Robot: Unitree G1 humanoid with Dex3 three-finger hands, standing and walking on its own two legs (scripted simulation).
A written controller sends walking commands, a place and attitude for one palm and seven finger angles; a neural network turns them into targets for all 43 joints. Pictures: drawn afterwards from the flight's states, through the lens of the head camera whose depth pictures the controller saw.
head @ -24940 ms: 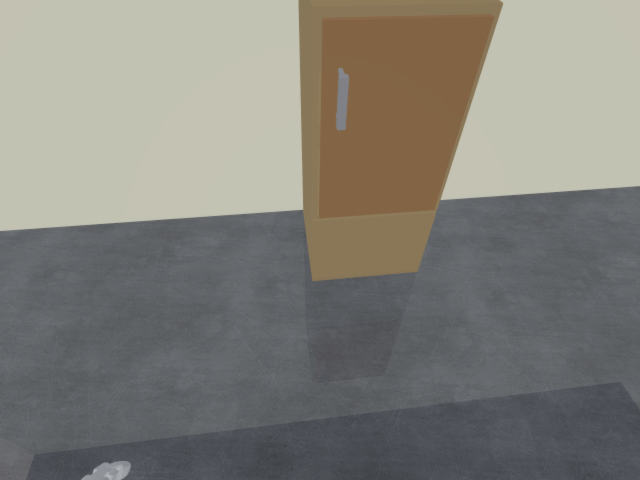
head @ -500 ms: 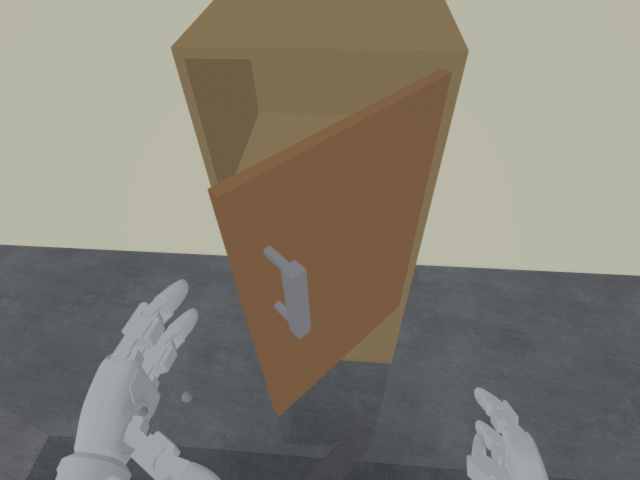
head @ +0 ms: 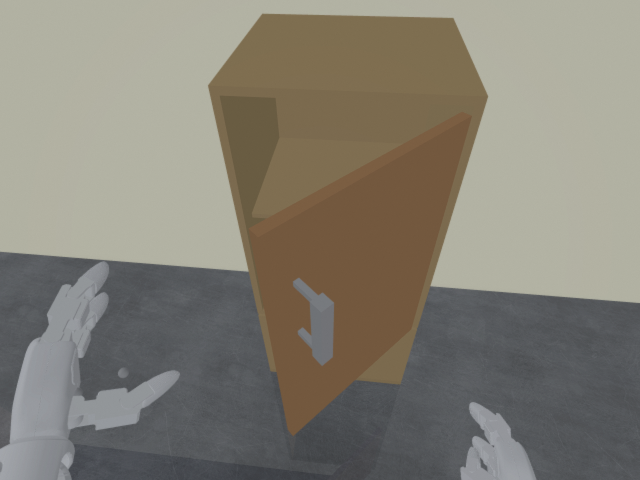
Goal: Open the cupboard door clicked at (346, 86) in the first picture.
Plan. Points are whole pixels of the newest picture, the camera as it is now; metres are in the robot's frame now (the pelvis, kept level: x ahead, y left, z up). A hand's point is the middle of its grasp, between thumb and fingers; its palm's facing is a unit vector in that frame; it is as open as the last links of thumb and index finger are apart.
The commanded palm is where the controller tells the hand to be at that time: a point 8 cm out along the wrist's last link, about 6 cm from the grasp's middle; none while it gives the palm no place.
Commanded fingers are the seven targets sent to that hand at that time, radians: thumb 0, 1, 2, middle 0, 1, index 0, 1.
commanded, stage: draw the hand back to the body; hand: left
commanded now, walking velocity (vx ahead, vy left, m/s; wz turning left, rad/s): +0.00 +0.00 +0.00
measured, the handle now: (312, 322) +0.32 +0.05 +0.03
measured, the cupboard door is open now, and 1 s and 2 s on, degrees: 48 48 48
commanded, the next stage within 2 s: step back with the hand held close in 0.68 s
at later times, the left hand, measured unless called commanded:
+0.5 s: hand (80, 335) +0.19 +0.25 +0.16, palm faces +0.47 -0.80 -0.38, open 7.7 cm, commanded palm +0.14 +0.29 +0.18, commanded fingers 0.00 0.90 0.90 -0.20 -0.30 -0.20 -0.30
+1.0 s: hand (94, 339) +0.19 +0.24 +0.16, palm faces +0.39 -0.79 -0.47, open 7.4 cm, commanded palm +0.13 +0.27 +0.19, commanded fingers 0.00 0.90 0.90 -0.20 -0.30 -0.20 -0.30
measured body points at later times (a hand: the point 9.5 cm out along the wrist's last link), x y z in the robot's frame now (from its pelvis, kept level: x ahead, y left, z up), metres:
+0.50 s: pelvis +0.00 -0.01 +0.01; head -0.01 -0.03 +0.46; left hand +0.16 +0.29 +0.18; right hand +0.19 -0.23 -0.07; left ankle -0.01 +0.09 -0.73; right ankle -0.01 -0.13 -0.73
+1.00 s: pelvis -0.01 -0.02 +0.01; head -0.01 -0.04 +0.46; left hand +0.17 +0.28 +0.19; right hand +0.17 -0.26 -0.07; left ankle -0.01 +0.09 -0.73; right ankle -0.01 -0.13 -0.73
